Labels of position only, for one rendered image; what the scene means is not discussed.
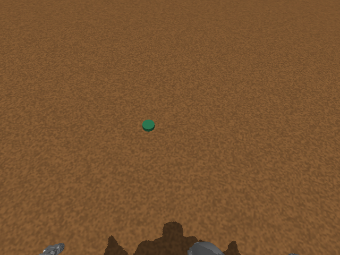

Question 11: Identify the left robot hand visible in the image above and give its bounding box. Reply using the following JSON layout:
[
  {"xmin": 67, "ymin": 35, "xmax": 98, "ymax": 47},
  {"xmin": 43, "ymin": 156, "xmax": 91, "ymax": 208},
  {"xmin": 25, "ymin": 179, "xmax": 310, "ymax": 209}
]
[{"xmin": 39, "ymin": 243, "xmax": 65, "ymax": 255}]

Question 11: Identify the tin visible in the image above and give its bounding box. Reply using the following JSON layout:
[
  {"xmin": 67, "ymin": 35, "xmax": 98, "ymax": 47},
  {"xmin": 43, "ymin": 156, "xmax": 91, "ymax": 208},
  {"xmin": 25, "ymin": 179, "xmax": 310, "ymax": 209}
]
[{"xmin": 142, "ymin": 120, "xmax": 155, "ymax": 132}]

